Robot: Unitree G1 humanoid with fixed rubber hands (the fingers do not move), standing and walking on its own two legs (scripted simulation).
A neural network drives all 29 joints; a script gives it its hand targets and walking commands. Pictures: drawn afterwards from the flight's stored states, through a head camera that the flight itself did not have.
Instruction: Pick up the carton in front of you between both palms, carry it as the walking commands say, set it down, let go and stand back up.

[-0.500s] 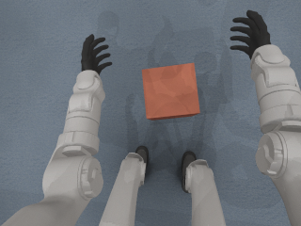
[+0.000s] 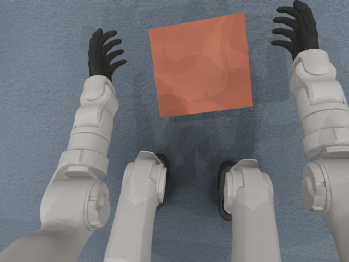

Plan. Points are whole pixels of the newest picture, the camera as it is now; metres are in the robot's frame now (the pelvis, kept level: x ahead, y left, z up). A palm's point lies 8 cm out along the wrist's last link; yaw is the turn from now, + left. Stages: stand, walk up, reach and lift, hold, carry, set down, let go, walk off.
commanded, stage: reach and lift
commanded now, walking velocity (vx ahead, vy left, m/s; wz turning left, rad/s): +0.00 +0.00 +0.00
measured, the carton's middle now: (199, 76) +0.50 -0.01 -0.35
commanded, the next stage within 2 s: none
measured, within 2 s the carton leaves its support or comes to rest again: leaves its support in 1.16 s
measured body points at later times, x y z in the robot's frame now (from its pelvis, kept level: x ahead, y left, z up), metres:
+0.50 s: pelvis -0.02 +0.00 -0.10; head +0.35 -0.03 +0.15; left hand +0.50 +0.18 -0.28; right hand +0.53 -0.19 -0.30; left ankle +0.10 +0.13 -0.44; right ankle +0.09 -0.12 -0.44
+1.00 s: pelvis -0.03 +0.00 -0.09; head +0.34 -0.03 +0.16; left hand +0.50 +0.15 -0.27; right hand +0.53 -0.16 -0.28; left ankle +0.10 +0.13 -0.44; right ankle +0.09 -0.12 -0.44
